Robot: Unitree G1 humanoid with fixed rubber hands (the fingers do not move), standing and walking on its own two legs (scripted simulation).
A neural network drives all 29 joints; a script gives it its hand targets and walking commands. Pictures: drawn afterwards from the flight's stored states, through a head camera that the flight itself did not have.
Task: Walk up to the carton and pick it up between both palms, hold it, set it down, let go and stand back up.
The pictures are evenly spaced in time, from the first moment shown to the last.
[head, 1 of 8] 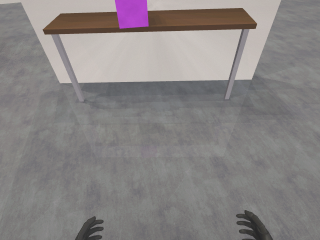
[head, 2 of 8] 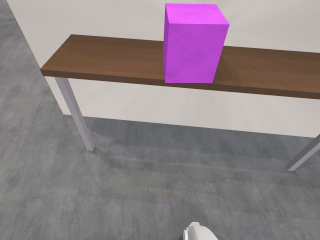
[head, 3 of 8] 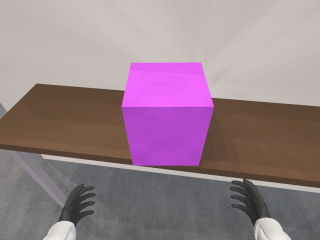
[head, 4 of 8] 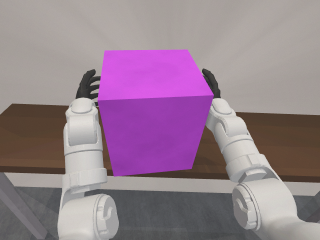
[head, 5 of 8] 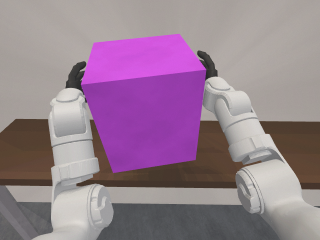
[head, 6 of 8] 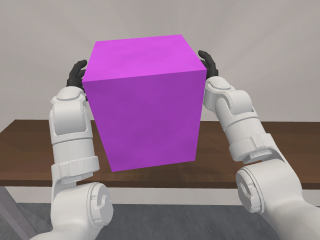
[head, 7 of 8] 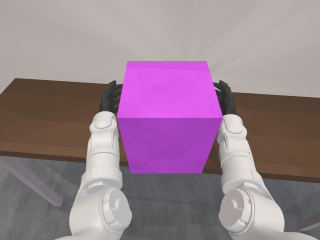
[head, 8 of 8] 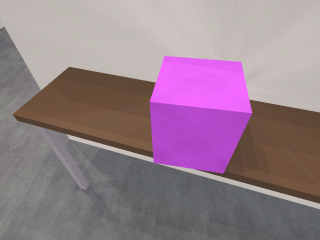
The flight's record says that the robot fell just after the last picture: no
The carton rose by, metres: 0.21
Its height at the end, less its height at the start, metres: +0.00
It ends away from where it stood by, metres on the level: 0.02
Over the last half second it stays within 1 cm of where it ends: yes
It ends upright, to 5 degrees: yes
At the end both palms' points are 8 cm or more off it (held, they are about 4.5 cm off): yes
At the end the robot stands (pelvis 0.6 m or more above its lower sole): yes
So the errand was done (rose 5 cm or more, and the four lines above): yes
